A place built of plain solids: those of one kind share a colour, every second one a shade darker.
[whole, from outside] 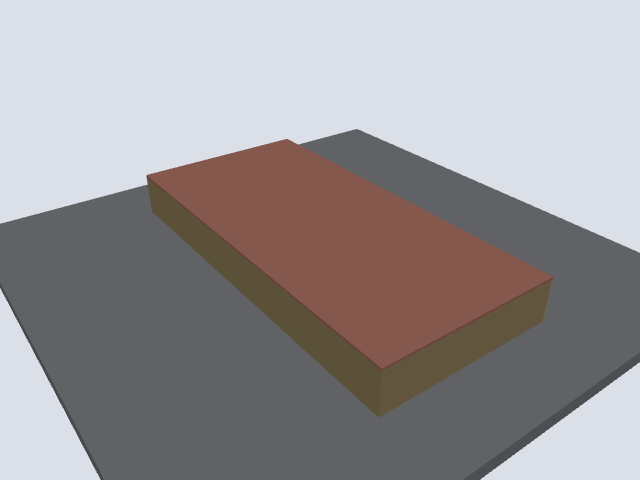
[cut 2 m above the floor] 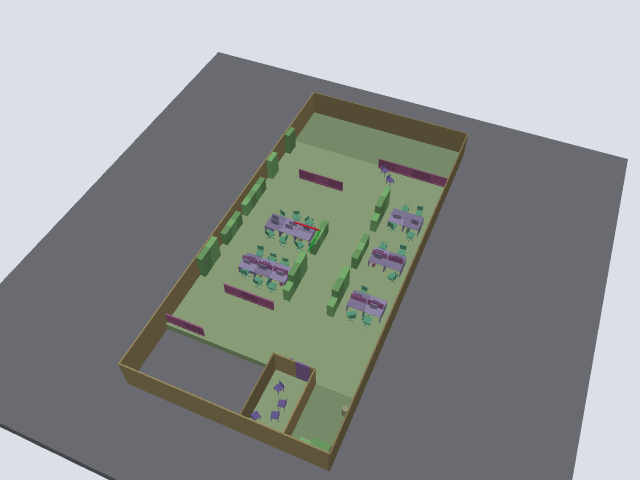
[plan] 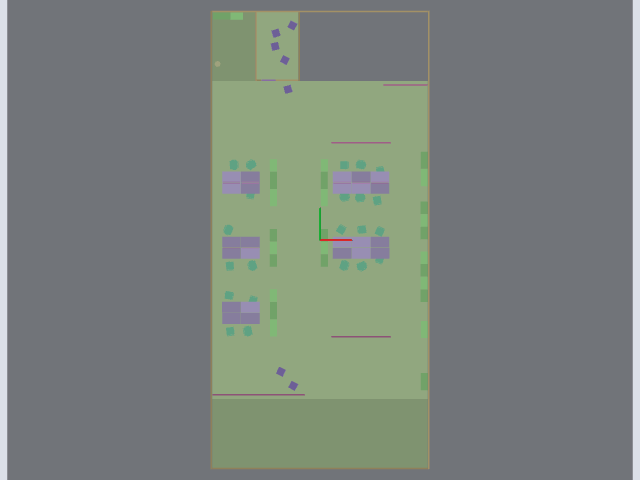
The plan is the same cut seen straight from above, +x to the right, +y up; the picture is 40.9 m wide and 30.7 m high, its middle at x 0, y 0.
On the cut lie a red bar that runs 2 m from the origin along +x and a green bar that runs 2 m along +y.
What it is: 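One storey of an office; an open floor with rows of desks, a band of small rooms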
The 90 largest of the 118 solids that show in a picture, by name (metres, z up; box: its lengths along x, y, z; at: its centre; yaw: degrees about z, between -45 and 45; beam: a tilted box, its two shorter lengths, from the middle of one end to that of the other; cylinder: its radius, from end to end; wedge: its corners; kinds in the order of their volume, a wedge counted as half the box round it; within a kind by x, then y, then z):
{
 "floor_1": {"box": [2.75, 4.4, 0.63], "at": [-5.52, 12.36, 0.27]},
 "floor_2": {"box": [2.67, 4.4, 0.63], "at": [-2.71, 12.36, 0.27]},
 "floor_3": {"box": [13.8, 4.4, 0.49], "at": [0.0, -12.36, 0.19]},
 "floor_4": {"box": [13.8, 20.33, 0.63], "at": [0.0, 0.0, 0.27]},
 "roof_1": {"box": [14.0, 29.33, 0.2], "at": [0.0, 0.0, 3.28]},
 "wall_1": {"box": [0.1, 29.33, 3.23], "at": [-6.95, 0.0, 1.57]},
 "wall_2": {"box": [0.1, 4.4, 2.6], "at": [-4.1, 12.36, 1.88]},
 "wall_3": {"box": [1.44, 0.1, 2.6], "at": [-2.1, 10.21, 1.88]},
 "wall_4": {"box": [0.1, 4.4, 2.6], "at": [-1.33, 12.36, 1.88]},
 "wall_5": {"box": [13.8, 0.1, 3.23], "at": [0.0, -14.61, 1.57]},
 "wall_6": {"box": [13.8, 0.1, 3.23], "at": [0.0, 14.61, 1.57]},
 "wall_7": {"box": [0.1, 29.33, 3.23], "at": [6.95, 0.0, 1.57]},
 "cabinet_1": {"box": [1.1, 0.45, 1.96], "at": [-6.29, 14.33, 1.56]},
 "cabinet_2": {"box": [0.8, 0.46, 1.21], "at": [-5.33, 14.32, 1.19]},
 "cabinet_3": {"box": [0.46, 0.8, 1.21], "at": [-2.98, -3.56, 1.19]},
 "cabinet_4": {"box": [0.46, 0.8, 1.21], "at": [-2.98, -1.31, 1.19]},
 "cabinet_5": {"box": [0.46, 0.8, 1.21], "at": [-2.98, -0.5, 1.19]},
 "cabinet_6": {"box": [0.46, 0.8, 1.21], "at": [-2.98, 0.31, 1.19]},
 "cabinet_7": {"box": [0.46, 0.8, 1.21], "at": [-2.98, 4.77, 1.19]},
 "cabinet_8": {"box": [0.45, 1.1, 1.96], "at": [-2.97, -5.63, 1.56]},
 "cabinet_9": {"box": [0.45, 1.1, 1.96], "at": [-2.97, -4.52, 1.56]},
 "cabinet_10": {"box": [0.45, 1.1, 1.96], "at": [-2.97, 2.7, 1.56]},
 "cabinet_11": {"box": [0.45, 1.1, 1.96], "at": [-2.97, 3.81, 1.56]},
 "cabinet_12": {"box": [0.45, 1.1, 1.96], "at": [0.27, 2.7, 1.56]},
 "cabinet_13": {"box": [0.45, 1.1, 1.96], "at": [0.27, 3.81, 1.56]},
 "cabinet_14": {"box": [0.46, 0.8, 1.21], "at": [0.28, -1.31, 1.19]},
 "cabinet_15": {"box": [0.46, 0.8, 1.21], "at": [0.28, -0.5, 1.19]},
 "cabinet_16": {"box": [0.46, 0.8, 1.21], "at": [0.28, 0.31, 1.19]},
 "cabinet_17": {"box": [0.46, 0.8, 1.21], "at": [0.28, 4.77, 1.19]},
 "cabinet_18": {"box": [0.46, 0.8, 1.21], "at": [6.66, -3.56, 1.19]},
 "cabinet_19": {"box": [0.46, 0.8, 1.21], "at": [6.66, -2.75, 1.19]},
 "cabinet_20": {"box": [0.46, 0.8, 1.21], "at": [6.66, -1.94, 1.19]},
 "cabinet_21": {"box": [0.46, 0.8, 1.21], "at": [6.66, -1.13, 1.19]},
 "cabinet_22": {"box": [0.46, 0.8, 1.21], "at": [6.66, 0.44, 1.19]},
 "cabinet_23": {"box": [0.46, 0.8, 1.21], "at": [6.66, 1.25, 1.19]},
 "cabinet_24": {"box": [0.46, 0.8, 1.21], "at": [6.66, 2.06, 1.19]},
 "cabinet_25": {"box": [0.45, 1.1, 1.96], "at": [6.67, -9.05, 1.56]},
 "cabinet_26": {"box": [0.45, 1.1, 1.96], "at": [6.67, -5.72, 1.56]},
 "cabinet_27": {"box": [0.45, 1.1, 1.96], "at": [6.67, 3.99, 1.56]},
 "cabinet_28": {"box": [0.45, 1.1, 1.96], "at": [6.67, 5.1, 1.56]},
 "desk_1": {"box": [1.2, 0.7, 0.032], "at": [-5.66, -5.02, 1.32]},
 "desk_2": {"box": [1.2, 0.7, 0.032], "at": [-5.66, -4.3, 1.32]},
 "desk_3": {"box": [1.2, 0.7, 0.032], "at": [-5.66, -0.86, 1.32]},
 "desk_4": {"box": [1.2, 0.7, 0.032], "at": [-5.66, -0.14, 1.32]},
 "desk_5": {"box": [1.2, 0.7, 0.032], "at": [-5.66, 3.31, 1.32]},
 "desk_6": {"box": [1.2, 0.7, 0.032], "at": [-5.66, 4.03, 1.32]},
 "desk_7": {"box": [1.2, 0.7, 0.032], "at": [-4.45, -5.02, 1.32]},
 "desk_8": {"box": [1.2, 0.7, 0.032], "at": [-4.45, -4.3, 1.32]},
 "desk_9": {"box": [1.2, 0.7, 0.032], "at": [-4.45, -0.86, 1.32]},
 "desk_10": {"box": [1.2, 0.7, 0.032], "at": [-4.45, -0.14, 1.32]},
 "desk_11": {"box": [1.2, 0.7, 0.032], "at": [-4.45, 3.31, 1.32]},
 "desk_12": {"box": [1.2, 0.7, 0.032], "at": [-4.45, 4.03, 1.32]},
 "desk_13": {"box": [1.2, 0.7, 0.032], "at": [1.41, -0.86, 1.32]},
 "desk_14": {"box": [1.2, 0.7, 0.032], "at": [1.41, -0.14, 1.32]},
 "desk_15": {"box": [1.2, 0.7, 0.032], "at": [1.41, 3.31, 1.32]},
 "desk_16": {"box": [1.2, 0.7, 0.032], "at": [1.41, 4.03, 1.32]},
 "desk_17": {"box": [1.2, 0.7, 0.032], "at": [2.63, -0.86, 1.32]},
 "desk_18": {"box": [1.2, 0.7, 0.032], "at": [2.63, -0.14, 1.32]},
 "desk_19": {"box": [1.2, 0.7, 0.032], "at": [2.63, 3.31, 1.32]},
 "desk_20": {"box": [1.2, 0.7, 0.032], "at": [2.63, 4.03, 1.32]},
 "desk_21": {"box": [1.2, 0.7, 0.032], "at": [3.84, -0.86, 1.32]},
 "desk_22": {"box": [1.2, 0.7, 0.032], "at": [3.84, -0.14, 1.32]},
 "desk_23": {"box": [1.2, 0.7, 0.032], "at": [3.84, 3.31, 1.32]},
 "desk_24": {"box": [1.2, 0.7, 0.032], "at": [3.84, 4.03, 1.32]},
 "guard_1": {"box": [1.4, 0.03, 0.78], "at": [-6.12, -9.9, 1.09]},
 "guard_2": {"box": [1.4, 0.03, 0.78], "at": [-4.66, -9.9, 1.09]},
 "guard_3": {"box": [5.91, 0.1, 0.12], "at": [-3.92, -9.9, 0.64]},
 "guard_4": {"box": [5.91, 0.1, 0.05], "at": [-3.92, -9.9, 1.51]},
 "guard_5": {"box": [1.4, 0.03, 0.78], "at": [-3.19, -9.9, 1.09]},
 "guard_6": {"box": [1.4, 0.03, 0.78], "at": [-1.73, -9.9, 1.09]},
 "guard_7": {"box": [1.19, 0.03, 0.78], "at": [1.38, -6.19, 1.09]},
 "guard_8": {"box": [1.19, 0.03, 0.78], "at": [1.38, 6.22, 1.09]},
 "guard_9": {"box": [3.81, 0.1, 0.12], "at": [2.63, -6.19, 0.64]},
 "guard_10": {"box": [1.19, 0.03, 0.78], "at": [2.63, -6.19, 1.09]},
 "guard_11": {"box": [3.81, 0.1, 0.12], "at": [2.63, 6.22, 0.64]},
 "guard_12": {"box": [1.19, 0.03, 0.78], "at": [2.63, 6.22, 1.09]},
 "guard_13": {"box": [1.19, 0.03, 0.78], "at": [3.88, -6.19, 1.09]},
 "guard_14": {"box": [1.19, 0.03, 0.78], "at": [3.88, 6.22, 1.09]},
 "guard_15": {"box": [1.33, 0.03, 0.78], "at": [4.76, 9.91, 1.09]},
 "guard_16": {"box": [2.84, 0.1, 0.12], "at": [5.46, 9.91, 0.64]},
 "guard_17": {"box": [1.33, 0.03, 0.78], "at": [6.15, 9.91, 1.09]},
 "door_1": {"box": [0.92, 0.1, 2.05], "at": [-3.29, 10.21, 1.61]},
 "officechair_1": {"box": [0.48, 0.54, 0.08], "at": [-5.84, 0.64, 1.05], "yaw": -24.4},
 "officechair_2": {"box": [0.48, 0.54, 0.08], "at": [-5.53, 4.8, 1.14], "yaw": 3.2},
 "officechair_3": {"box": [0.48, 0.54, 0.08], "at": [-4.6, -5.82, 1.08], "yaw": 11.9},
 "officechair_4": {"box": [0.54, 0.48, 0.08], "at": [-4.4, 4.79, 1.09], "yaw": 35.1},
 "officechair_5": {"box": [0.48, 0.54, 0.08], "at": [-4.3, -1.63, 1.08], "yaw": 16.5},
 "officechair_6": {"box": [0.48, 0.54, 0.08], "at": [1.54, -1.62, 1.09], "yaw": -18.8},
 "officechair_7": {"box": [0.54, 0.48, 0.08], "at": [2.67, -1.66, 1.14], "yaw": 24.4},
 "bin_1": {"cylinder": 0.19, "from": [-6.55, 11.26, 0.58], "to": [-6.55, 11.26, 1.29]}
}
